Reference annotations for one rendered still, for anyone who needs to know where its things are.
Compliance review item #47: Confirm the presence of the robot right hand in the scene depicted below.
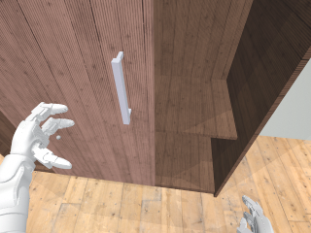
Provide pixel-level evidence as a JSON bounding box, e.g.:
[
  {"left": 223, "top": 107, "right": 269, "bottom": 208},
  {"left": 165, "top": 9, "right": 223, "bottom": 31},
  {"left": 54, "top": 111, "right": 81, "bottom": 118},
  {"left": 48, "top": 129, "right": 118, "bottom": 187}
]
[{"left": 236, "top": 195, "right": 274, "bottom": 233}]

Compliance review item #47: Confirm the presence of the wardrobe door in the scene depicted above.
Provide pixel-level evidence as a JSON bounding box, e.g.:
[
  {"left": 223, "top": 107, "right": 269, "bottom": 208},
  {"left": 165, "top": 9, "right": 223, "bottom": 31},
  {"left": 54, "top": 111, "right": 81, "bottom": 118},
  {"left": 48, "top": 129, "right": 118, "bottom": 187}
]
[
  {"left": 0, "top": 0, "right": 156, "bottom": 186},
  {"left": 0, "top": 111, "right": 45, "bottom": 166}
]

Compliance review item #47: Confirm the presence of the left robot forearm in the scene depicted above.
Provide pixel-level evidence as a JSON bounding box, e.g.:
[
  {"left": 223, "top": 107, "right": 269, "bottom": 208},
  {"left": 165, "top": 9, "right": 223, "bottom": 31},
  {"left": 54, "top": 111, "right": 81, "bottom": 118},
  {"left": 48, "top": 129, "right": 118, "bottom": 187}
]
[{"left": 0, "top": 153, "right": 36, "bottom": 233}]

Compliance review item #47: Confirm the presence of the handle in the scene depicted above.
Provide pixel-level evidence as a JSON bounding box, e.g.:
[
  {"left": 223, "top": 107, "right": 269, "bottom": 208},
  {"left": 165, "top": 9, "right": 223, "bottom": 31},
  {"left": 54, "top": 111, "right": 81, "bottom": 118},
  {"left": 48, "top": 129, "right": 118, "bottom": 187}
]
[{"left": 111, "top": 51, "right": 131, "bottom": 125}]

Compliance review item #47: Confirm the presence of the robot left hand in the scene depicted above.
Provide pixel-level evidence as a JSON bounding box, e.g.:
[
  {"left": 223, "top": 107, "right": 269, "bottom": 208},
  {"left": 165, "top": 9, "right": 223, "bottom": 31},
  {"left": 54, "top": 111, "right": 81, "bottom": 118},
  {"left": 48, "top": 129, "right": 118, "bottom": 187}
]
[{"left": 10, "top": 102, "right": 75, "bottom": 169}]

